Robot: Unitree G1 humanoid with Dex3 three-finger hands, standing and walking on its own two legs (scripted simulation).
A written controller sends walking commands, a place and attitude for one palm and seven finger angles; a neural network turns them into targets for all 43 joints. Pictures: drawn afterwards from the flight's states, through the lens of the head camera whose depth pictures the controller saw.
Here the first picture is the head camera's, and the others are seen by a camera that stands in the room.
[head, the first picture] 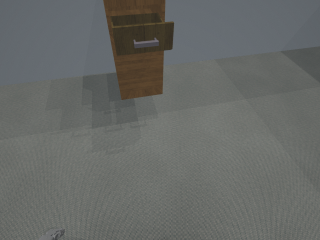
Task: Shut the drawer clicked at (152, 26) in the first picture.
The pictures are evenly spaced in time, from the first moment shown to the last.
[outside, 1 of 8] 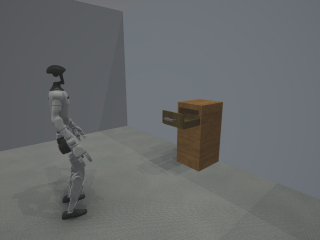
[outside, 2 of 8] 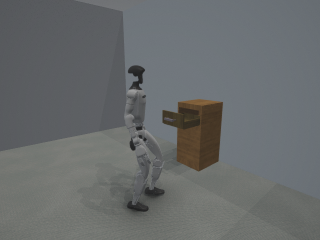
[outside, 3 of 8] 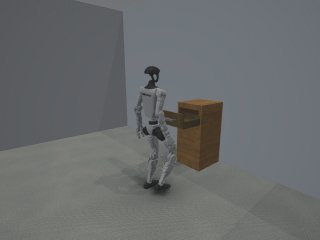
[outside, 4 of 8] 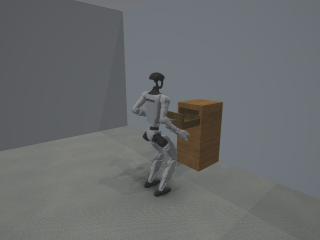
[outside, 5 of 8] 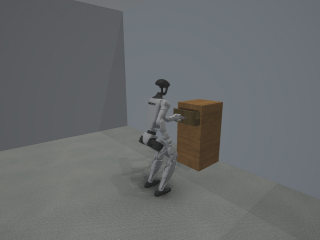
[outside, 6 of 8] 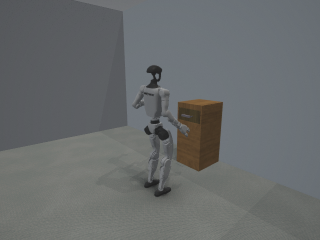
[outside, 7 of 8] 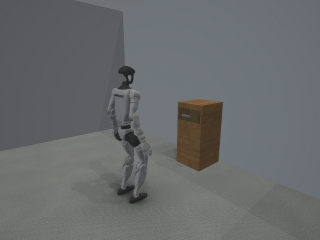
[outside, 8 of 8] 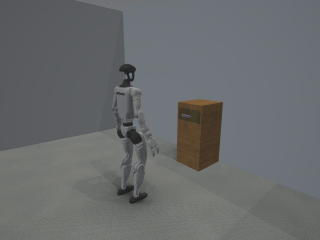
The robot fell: no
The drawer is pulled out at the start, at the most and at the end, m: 0.30 0.30 0.00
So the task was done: yes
